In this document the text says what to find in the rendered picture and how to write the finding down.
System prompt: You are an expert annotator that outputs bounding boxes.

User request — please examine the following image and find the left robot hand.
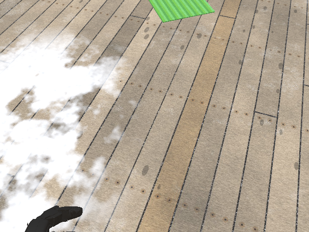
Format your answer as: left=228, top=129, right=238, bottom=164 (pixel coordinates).
left=25, top=205, right=83, bottom=232

